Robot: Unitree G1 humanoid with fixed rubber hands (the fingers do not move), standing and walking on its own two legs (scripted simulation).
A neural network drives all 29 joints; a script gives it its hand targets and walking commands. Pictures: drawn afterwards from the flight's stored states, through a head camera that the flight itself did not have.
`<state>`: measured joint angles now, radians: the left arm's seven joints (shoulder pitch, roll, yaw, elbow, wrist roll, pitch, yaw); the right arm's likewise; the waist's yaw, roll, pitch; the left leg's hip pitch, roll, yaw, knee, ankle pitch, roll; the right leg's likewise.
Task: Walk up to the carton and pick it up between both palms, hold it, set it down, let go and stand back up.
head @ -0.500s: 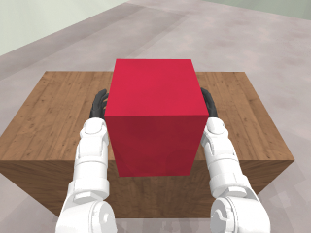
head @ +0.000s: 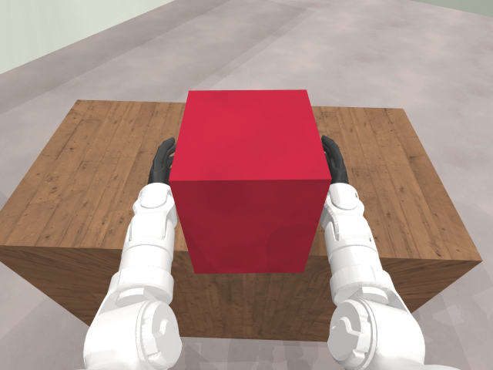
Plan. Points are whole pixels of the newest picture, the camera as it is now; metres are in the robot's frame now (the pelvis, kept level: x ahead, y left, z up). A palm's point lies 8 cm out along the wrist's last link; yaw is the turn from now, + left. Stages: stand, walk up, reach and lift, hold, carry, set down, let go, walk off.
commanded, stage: set down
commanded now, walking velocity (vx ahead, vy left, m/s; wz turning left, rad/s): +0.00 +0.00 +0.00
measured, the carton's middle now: (248, 185) +0.42 -0.02 +0.07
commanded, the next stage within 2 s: none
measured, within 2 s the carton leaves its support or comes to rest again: rests again in 0.34 s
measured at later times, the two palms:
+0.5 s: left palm (165, 194) +0.41 +0.12 +0.07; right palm (332, 196) +0.40 -0.17 +0.06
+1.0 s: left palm (165, 196) +0.41 +0.12 +0.06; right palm (332, 199) +0.39 -0.17 +0.06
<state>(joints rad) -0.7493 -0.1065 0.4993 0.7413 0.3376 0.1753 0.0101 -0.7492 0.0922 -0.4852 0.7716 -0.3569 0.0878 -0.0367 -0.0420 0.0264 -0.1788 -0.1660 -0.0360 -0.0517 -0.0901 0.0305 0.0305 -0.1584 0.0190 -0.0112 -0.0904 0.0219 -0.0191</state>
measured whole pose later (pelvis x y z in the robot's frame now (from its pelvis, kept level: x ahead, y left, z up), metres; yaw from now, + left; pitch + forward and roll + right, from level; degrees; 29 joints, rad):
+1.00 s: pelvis -0.01 +0.00 +0.00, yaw +0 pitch +19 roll +0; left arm -0.76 -0.10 0.51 0.91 0.36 -0.05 0.03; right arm -0.70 0.12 -0.59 0.81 -0.44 -0.08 -0.02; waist -0.03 0.03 -0.25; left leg -0.30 -0.04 -0.05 -0.09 0.06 0.03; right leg -0.29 0.02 -0.01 -0.09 0.05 -0.02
